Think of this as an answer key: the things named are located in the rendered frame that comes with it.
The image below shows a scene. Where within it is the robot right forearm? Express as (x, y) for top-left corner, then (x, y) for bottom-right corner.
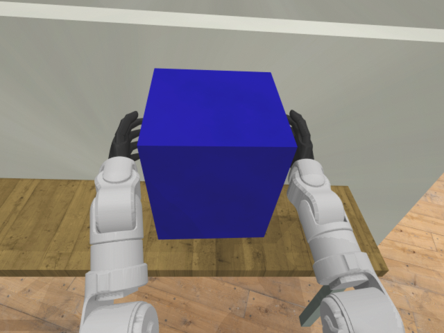
(287, 159), (405, 333)

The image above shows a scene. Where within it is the robot left upper arm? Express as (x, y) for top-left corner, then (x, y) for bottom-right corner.
(81, 301), (159, 333)

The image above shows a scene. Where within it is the table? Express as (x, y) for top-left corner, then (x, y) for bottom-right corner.
(0, 178), (389, 327)

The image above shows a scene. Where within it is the right robot hand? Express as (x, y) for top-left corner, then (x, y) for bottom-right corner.
(286, 110), (314, 168)

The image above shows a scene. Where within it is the left robot hand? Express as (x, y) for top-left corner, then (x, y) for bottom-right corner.
(108, 111), (143, 161)

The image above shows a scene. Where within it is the robot right upper arm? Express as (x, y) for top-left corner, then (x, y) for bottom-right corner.
(320, 287), (404, 333)

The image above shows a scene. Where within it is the robot left forearm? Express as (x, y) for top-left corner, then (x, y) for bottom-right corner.
(79, 157), (148, 333)

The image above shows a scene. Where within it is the carton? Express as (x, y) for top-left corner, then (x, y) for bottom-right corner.
(137, 68), (297, 239)

